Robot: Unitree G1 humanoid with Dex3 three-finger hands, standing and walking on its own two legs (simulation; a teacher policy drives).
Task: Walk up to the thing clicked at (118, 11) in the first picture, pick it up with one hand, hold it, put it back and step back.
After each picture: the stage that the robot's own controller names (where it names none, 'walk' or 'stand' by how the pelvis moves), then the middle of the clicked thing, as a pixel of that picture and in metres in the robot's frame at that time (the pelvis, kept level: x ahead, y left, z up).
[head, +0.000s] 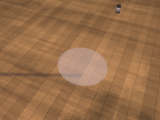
stand; (118, 8) +2.20 -0.44 -0.72
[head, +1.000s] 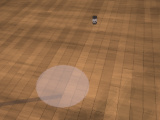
walk; (94, 20) +2.10 +0.04 -0.70
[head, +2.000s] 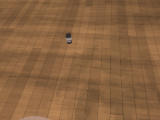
walk; (68, 38) +1.46 +0.30 -0.72
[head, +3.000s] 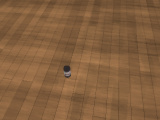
walk; (67, 71) +0.94 +0.24 -0.71
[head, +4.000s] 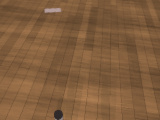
walk; (58, 117) +0.52 +0.20 -0.70
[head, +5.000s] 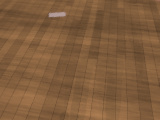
walk; out of the picture +0.38 +0.20 -0.72
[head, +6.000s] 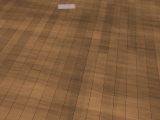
stand; out of the picture +0.40 +0.10 -0.71
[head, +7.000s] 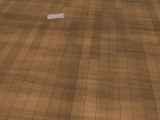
stand; out of the picture +0.39 +0.13 -0.72
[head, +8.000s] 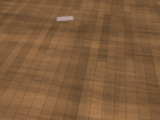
stand; out of the picture +0.41 +0.10 -0.73
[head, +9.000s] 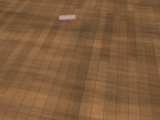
stand; out of the picture +0.40 +0.10 -0.73
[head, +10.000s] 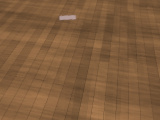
go down; out of the picture +0.40 +0.09 -0.73
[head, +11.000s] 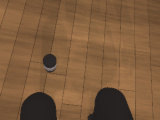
go down; (50, 63) +0.49 +0.10 -0.38
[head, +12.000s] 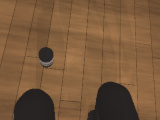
approach; (46, 57) +0.49 +0.11 -0.33
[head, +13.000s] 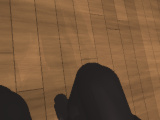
close in; out of the picture +0.49 +0.17 -0.24
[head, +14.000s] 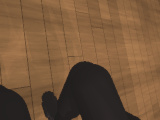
close; out of the picture +0.49 +0.19 -0.26
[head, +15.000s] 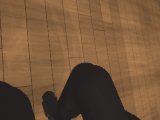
close; out of the picture +0.45 +0.18 -0.26
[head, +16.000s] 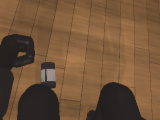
lift; (48, 75) +0.41 +0.12 -0.34
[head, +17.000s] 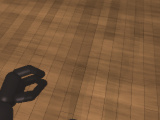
hold; out of the picture +0.35 +0.07 -0.65
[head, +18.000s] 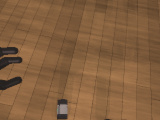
go down; (62, 109) +0.36 +0.09 -0.58
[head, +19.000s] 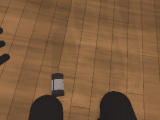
walk; (57, 85) +0.41 +0.11 -0.41
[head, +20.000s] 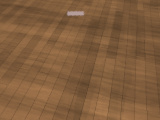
stand; out of the picture +0.33 +0.08 -0.68
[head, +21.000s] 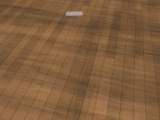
stand; out of the picture +0.34 +0.08 -0.68
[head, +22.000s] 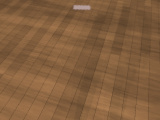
stand; out of the picture +0.35 +0.09 -0.70
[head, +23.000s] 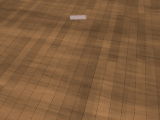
stand; out of the picture +0.35 +0.09 -0.75
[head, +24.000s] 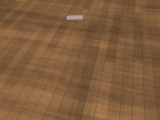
stand; out of the picture +0.32 +0.10 -0.75
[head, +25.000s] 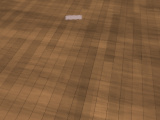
walk; out of the picture +0.32 +0.10 -0.75
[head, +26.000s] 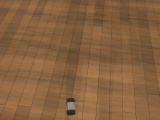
walk; (70, 106) +0.47 +0.12 -0.72
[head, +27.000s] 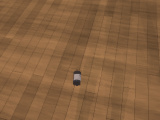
walk; (77, 78) +0.76 +0.12 -0.72
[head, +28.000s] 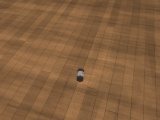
stand; (80, 75) +0.96 +0.10 -0.73
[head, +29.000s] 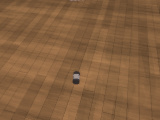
stand; (76, 77) +0.95 +0.12 -0.75
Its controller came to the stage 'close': yes
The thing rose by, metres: 0.01
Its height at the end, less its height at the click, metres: -0.02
